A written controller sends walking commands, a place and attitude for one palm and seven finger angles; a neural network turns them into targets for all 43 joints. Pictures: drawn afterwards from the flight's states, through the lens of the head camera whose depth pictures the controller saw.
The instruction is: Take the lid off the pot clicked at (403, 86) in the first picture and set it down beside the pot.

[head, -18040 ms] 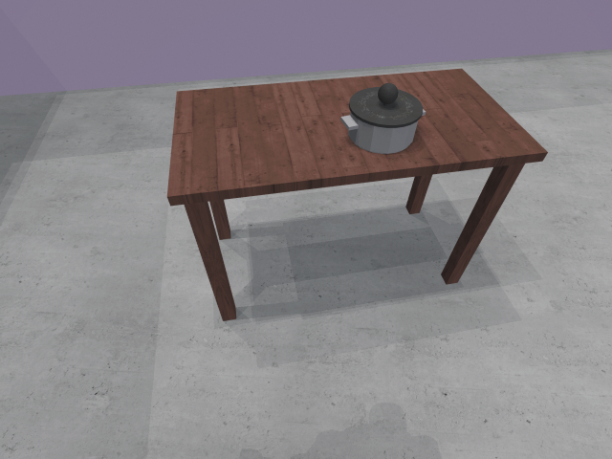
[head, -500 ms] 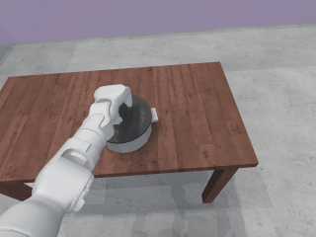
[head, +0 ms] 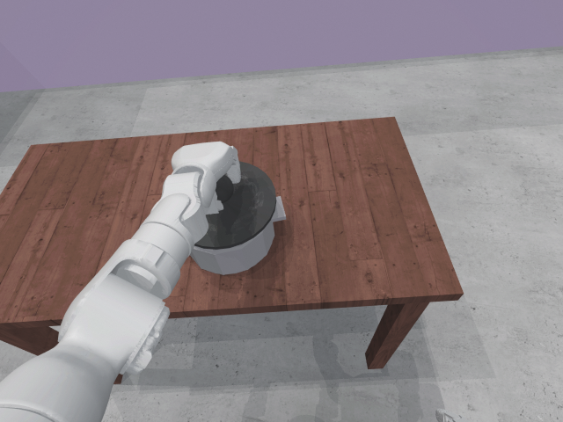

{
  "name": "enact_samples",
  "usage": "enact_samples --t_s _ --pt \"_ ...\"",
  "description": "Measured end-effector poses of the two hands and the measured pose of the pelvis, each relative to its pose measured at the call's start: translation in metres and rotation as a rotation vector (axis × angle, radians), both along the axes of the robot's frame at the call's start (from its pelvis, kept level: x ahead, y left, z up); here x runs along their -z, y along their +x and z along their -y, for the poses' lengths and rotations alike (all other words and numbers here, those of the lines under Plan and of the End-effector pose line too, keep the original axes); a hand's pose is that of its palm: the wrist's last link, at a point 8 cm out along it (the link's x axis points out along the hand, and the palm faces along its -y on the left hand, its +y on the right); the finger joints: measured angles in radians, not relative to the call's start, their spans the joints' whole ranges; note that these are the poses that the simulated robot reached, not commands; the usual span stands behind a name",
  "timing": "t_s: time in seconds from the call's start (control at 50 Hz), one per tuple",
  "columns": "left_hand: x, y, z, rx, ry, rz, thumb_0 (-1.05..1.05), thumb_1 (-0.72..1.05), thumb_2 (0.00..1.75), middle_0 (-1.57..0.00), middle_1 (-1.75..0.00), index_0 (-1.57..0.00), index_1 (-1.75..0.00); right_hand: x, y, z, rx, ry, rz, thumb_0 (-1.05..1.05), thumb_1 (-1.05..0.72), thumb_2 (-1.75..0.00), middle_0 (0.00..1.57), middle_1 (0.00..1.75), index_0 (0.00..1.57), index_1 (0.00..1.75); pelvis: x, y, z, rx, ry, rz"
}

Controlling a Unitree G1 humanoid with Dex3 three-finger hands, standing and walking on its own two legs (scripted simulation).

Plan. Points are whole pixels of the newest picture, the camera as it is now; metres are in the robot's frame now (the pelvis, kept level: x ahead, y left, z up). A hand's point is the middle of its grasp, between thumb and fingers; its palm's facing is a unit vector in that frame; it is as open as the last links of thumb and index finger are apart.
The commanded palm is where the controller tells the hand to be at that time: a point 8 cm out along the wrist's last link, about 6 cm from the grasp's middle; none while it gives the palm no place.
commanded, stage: lift the lid straight up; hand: left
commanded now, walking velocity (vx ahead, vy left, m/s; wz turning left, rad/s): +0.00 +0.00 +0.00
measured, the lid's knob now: (218, 188) +0.48 +0.10 +0.04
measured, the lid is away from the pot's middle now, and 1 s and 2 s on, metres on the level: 0.01 0.02 0.05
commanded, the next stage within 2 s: move the lid sideways beside the pot in 1.48 s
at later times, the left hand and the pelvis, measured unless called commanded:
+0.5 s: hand (201, 172) +0.46 +0.11 +0.10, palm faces -0.31 -0.06 -0.95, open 8.2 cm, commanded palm +0.45 +0.11 +0.18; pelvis +0.00 +0.00 +0.00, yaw +0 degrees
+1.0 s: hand (191, 149) +0.47 +0.11 +0.14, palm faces -0.26 -0.06 -0.96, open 8.2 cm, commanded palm +0.46 +0.11 +0.22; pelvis +0.00 +0.01 +0.00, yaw +1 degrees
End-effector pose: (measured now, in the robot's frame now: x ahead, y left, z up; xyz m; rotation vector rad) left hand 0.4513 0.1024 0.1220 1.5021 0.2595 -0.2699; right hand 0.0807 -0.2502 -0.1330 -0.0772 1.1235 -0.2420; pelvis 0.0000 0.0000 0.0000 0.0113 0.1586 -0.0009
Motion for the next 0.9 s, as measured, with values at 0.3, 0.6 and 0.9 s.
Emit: enact_samples --t_s 0.3,0.6,0.9 --pt "-0.022 0.004 -0.003 -0.001 -0.003 0.014 -0.01 0.19 0.77 -0.67 -0.97 -0.61 -0.93 -0.003 0.004 0.003 -0.018 -0.015 0.018 0.00 -0.91 -0.90 0.20 0.30 0.20 0.30 -0.001 -0.002 0.000 -0.007 0.001 0.012" --pt "-0.043 0.007 -0.013 -0.012 0.002 0.024 -0.02 0.19 0.77 -0.67 -0.97 -0.61 -0.93 -0.006 0.010 -0.005 -0.035 -0.006 0.039 0.01 -0.91 -0.90 0.20 0.30 0.20 0.30 -0.002 -0.001 -0.004 -0.009 -0.001 0.026" --pt "-0.068 0.012 -0.015 -0.009 -0.003 0.061 -0.02 0.19 0.77 -0.67 -0.97 -0.61 -0.93 -0.008 0.021 -0.014 -0.067 0.003 0.063 0.01 -0.91 -0.90 0.20 0.30 0.20 0.30 -0.003 0.000 -0.010 -0.015 -0.001 0.029"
